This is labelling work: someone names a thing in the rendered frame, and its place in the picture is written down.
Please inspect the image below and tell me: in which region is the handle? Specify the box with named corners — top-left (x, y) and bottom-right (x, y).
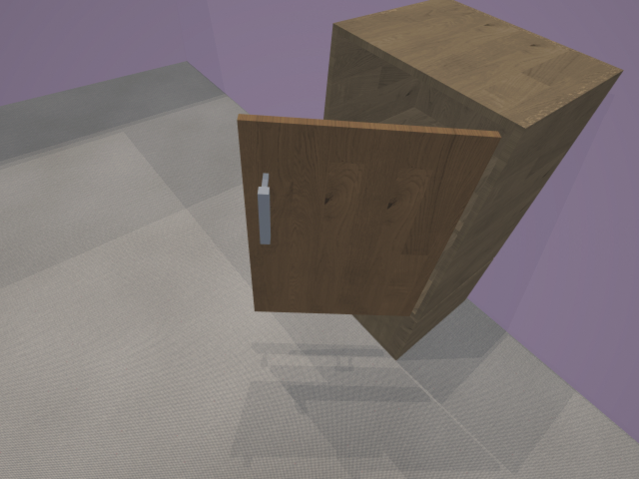
top-left (258, 173), bottom-right (271, 244)

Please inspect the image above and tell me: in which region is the cupboard door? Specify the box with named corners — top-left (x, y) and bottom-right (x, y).
top-left (237, 114), bottom-right (501, 316)

